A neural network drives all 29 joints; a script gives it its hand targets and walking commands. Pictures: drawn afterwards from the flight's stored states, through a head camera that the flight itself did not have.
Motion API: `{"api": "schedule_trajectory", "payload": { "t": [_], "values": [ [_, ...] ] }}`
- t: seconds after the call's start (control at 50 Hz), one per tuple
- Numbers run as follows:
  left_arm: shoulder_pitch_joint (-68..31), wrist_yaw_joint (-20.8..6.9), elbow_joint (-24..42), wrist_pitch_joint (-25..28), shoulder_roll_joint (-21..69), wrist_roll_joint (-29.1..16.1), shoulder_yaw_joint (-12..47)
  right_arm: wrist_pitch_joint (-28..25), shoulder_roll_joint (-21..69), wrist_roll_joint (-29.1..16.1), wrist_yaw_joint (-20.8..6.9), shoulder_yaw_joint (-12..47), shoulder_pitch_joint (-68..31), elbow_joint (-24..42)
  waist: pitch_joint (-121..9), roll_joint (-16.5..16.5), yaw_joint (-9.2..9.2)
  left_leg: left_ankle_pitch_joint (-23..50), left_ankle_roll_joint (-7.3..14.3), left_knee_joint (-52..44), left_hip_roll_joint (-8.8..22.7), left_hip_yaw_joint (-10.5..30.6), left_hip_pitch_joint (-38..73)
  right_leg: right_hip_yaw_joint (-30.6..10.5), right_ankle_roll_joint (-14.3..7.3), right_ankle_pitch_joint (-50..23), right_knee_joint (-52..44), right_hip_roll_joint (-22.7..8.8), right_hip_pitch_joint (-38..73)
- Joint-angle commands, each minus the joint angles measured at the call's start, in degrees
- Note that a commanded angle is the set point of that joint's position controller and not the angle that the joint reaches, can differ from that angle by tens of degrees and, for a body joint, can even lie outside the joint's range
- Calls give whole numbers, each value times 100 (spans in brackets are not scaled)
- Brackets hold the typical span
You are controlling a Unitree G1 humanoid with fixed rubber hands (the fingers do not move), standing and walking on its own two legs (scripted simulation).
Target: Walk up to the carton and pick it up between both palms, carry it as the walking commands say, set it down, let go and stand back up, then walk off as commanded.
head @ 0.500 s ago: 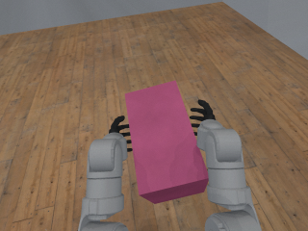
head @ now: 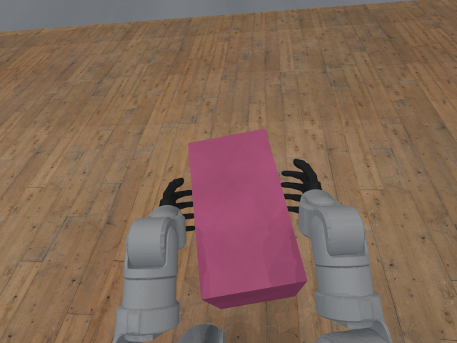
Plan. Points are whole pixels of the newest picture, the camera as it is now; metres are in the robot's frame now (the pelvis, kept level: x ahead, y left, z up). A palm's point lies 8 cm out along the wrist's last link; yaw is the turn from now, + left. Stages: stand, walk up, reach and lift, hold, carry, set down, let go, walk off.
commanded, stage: carry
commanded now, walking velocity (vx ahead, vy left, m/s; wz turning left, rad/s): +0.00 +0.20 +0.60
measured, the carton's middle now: (242, 221) +0.33 -0.01 +0.00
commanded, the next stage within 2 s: none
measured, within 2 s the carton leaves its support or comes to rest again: neither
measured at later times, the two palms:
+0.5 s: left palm out of the picture +0.17 +0.37 +0.06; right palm (139, 243) +0.26 +0.16 +0.07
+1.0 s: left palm out of the picture +0.00 +0.57 +0.06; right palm out of the picture +0.15 +0.39 +0.09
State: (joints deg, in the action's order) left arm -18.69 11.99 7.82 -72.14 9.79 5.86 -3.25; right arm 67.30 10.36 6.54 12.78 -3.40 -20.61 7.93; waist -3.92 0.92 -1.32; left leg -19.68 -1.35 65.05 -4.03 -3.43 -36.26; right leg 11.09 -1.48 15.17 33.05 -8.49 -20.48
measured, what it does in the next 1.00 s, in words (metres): steps to the left, turning left: left foot, then right foot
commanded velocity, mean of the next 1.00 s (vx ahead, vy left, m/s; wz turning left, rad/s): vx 0.00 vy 0.20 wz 0.60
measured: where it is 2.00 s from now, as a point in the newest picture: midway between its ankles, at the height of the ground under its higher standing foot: outside the picture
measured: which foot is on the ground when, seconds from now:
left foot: up 0.00-0.22, down 0.24-0.58, up 0.60-0.92, down 0.94-1.00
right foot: down 0.00-0.24, up 0.26-0.54, down 0.56-0.94, up 0.96-1.00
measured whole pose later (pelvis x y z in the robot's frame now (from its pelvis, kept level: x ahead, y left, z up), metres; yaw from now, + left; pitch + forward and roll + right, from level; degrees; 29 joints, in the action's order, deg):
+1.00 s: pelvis -0.17 +0.30 -0.02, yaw +34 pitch +3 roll +1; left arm -21.3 12.9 4.3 -71.7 10.6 8.8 -6.5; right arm 67.0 12.3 8.2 12.4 -5.2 -25.4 1.7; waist -4.7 -1.8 -0.9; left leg -13.5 -0.3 38.2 2.3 -4.1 -26.9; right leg 7.2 6.7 31.9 53.0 -15.8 -28.6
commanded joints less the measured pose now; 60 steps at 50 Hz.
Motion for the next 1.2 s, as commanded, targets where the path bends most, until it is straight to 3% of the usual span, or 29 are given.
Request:
{"api": "schedule_trajectory", "payload": {
  "t": [0.0,0.1,0.18,0.22,0.24,0.26,0.3,0.34,0.4,0.46,0.5,0.54,0.56,0.58,0.6,0.62,0.64,0.68,0.72,0.84,0.88,0.9,0.92,0.94,0.96,0.98,1.04,1.1,1.18],
  "values": [
    [-3080,-1689,838,392,5809,-2379,3081,199,6545,-2476,-1693,3541,-1914,-324,-1356,-1203,131,63,-265,-78,528,54,-331,-572,-27,-2721,-856,-1307,1540],
    [-3057,-1692,285,304,5782,-2224,2740,323,6496,-2385,-1703,3265,-1967,-801,-1411,-1672,196,-172,-238,-1678,592,-440,553,-108,43,-2855,-703,-1443,1283],
    [-3272,-1606,159,323,5934,-2163,2672,377,6549,-2389,-1772,2954,-2191,-1131,-1681,-1726,170,417,-65,-3259,546,-557,1203,-75,380,-2412,-353,-1680,1345],
    [-3405,-1579,88,321,5978,-2121,2667,367,6585,-2343,-1841,2755,-2167,-1331,-1650,-188,-4,1118,206,-4336,714,114,2193,156,653,-487,1042,-1132,211],
    [-3413,-1596,-84,290,5965,-2124,2661,345,6501,-2219,-1856,2588,-2069,-1523,-1612,1184,27,3785,592,-3836,1651,1398,2972,255,862,2015,1932,-551,-1358],
    [-3776,-1594,15,303,6029,-2210,2837,275,6549,-2177,-1856,2472,-1926,-1561,-1583,2061,-20,5197,1206,-3760,2147,2467,3010,-60,896,2845,3000,28,-2164],
    [-3988,-1580,352,402,6283,-2430,3095,185,6771,-2085,-1840,2495,-1772,-1383,-1973,1355,36,4366,1146,-3397,1774,1682,3099,-627,806,2150,3698,-62,-2287],
    [-4324,-1564,1007,471,6323,-2686,3355,54,6780,-2092,-1799,2550,-1863,-888,-2116,1258,34,2888,1058,-3455,1363,1229,2848,-608,801,1406,3534,71,-1991],
    [-3970,-1546,1093,448,6135,-2744,3346,0,6461,-2037,-1687,2608,-1728,-480,-2120,1033,29,1594,1201,-3937,1353,1543,2510,-567,676,1268,2982,316,-1415],
    [-3479,-1579,866,403,6040,-2669,3307,43,6295,-1972,-1651,2796,-1450,-364,-2161,830,57,1694,1329,-4321,1545,2171,2535,-610,498,1330,2116,534,-876],
    [-3253,-1617,826,413,6053,-2643,3325,72,6266,-1993,-1667,2972,-1484,-246,-2134,781,117,1804,1111,-4570,1414,2171,2208,-564,356,1323,1118,651,-51],
    [-3031,-1660,821,444,6083,-2593,3302,99,6289,-2045,-1666,3170,-1611,-159,-2142,525,288,1535,497,-4536,917,1593,1302,-339,195,561,-921,560,1748],
    [-2812,-1683,759,472,6058,-2449,3234,130,6330,-2069,-1697,3308,-1726,-54,-2089,-478,396,927,-217,-3941,279,835,11,-1205,-168,514,-1743,-388,3133],
    [-2604,-1718,494,512,6066,-2310,3071,192,6411,-2161,-1738,3475,-1798,-63,-1842,-2947,307,-1026,-143,-858,-189,274,-213,-3630,-1056,-529,-1831,-2727,2082],
    [-2813,-1713,809,501,6118,-2381,3224,138,6510,-2327,-1750,3521,-2060,26,-1349,-1655,109,-827,50,307,443,600,-720,-3206,-989,-1456,-1663,-2721,1521],
    [-2897,-1716,915,510,6089,-2431,3251,109,6554,-2444,-1731,3631,-2069,145,-1398,-703,138,-349,70,767,561,743,-568,-2548,-698,-1281,-1467,-2388,1339],
    [-2867,-1707,893,465,6049,-2415,3279,135,6604,-2474,-1734,3646,-1885,0,-1406,-402,145,0,15,725,624,629,-541,-1853,-390,-1282,-1309,-1990,1347],
    [-2974,-1690,919,419,5882,-2377,3217,163,6516,-2456,-1728,3598,-1852,-114,-1302,-923,127,231,-186,20,573,207,-486,-877,-98,-2246,-952,-1341,1655],
    [-2844,-1703,677,368,5766,-2285,2993,220,6442,-2410,-1703,3522,-1901,-242,-1261,-1394,168,66,-265,-575,506,-130,-84,-452,-69,-2931,-850,-1199,1520],
    [-2874,-1654,290,340,5867,-2142,2800,328,6414,-2351,-1766,3233,-1993,-661,-1447,-1822,245,44,-150,-2536,593,-569,854,-227,115,-2431,-638,-1569,1417],
    [-2952,-1602,277,350,5967,-2123,2823,336,6434,-2354,-1808,3100,-1994,-805,-1615,-1579,169,507,-36,-3561,530,-627,1381,-128,372,-2072,-249,-1598,1331],
    [-2982,-1590,267,347,6009,-2107,2844,323,6430,-2336,-1837,3019,-1956,-879,-1681,-760,102,715,77,-4203,581,-255,1862,63,543,-1461,505,-1299,938],
    [-3015,-1590,201,345,5988,-2074,2823,318,6492,-2296,-1877,2949,-1932,-959,-1566,205,14,1641,277,-4196,1010,307,2566,81,615,409,1361,-1026,-249],
    [-3239,-1613,182,300,5968,-2151,2966,267,6338,-2166,-1886,2756,-1765,-1150,-1441,1858,30,4227,871,-4007,2115,2198,2886,272,916,2612,2318,-88,-1776],
    [-3293,-1625,129,338,6123,-2174,3051,228,6531,-2158,-1882,2744,-1619,-1133,-1505,1842,38,5121,1262,-3836,2289,2429,3046,-300,803,2884,3293,62,-2039],
    [-3444,-1619,324,397,6235,-2303,3188,183,6643,-2145,-1874,2765,-1586,-1045,-1788,1488,62,4869,1207,-3587,2111,1967,3132,-554,735,2554,3579,33,-2090],
    [-4069,-1576,1167,502,6325,-2723,3515,11,6648,-2106,-1810,2750,-1738,-427,-2115,1222,47,2777,1027,-3608,1459,1157,2835,-611,728,1381,3468,186,-1765],
    [-3702,-1564,1146,474,6167,-2751,3495,-20,6401,-2023,-1710,2789,-1547,-167,-2109,986,48,1614,1194,-4082,1489,1563,2590,-614,601,1294,2876,425,-1287],
    [-3223,-1619,930,421,6078,-2648,3468,45,6292,-1990,-1697,3034,-1357,-73,-2172,770,87,1787,1274,-4474,1580,2152,2564,-672,387,1324,1666,654,-512]
  ]
}}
